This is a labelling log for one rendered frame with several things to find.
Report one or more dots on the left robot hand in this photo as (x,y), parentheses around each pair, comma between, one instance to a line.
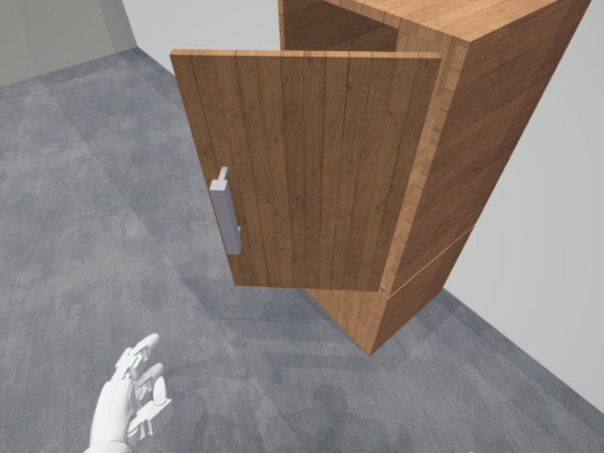
(124,398)

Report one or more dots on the cupboard door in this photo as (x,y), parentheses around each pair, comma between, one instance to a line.
(319,147)

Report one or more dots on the handle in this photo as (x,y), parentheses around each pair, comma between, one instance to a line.
(222,202)

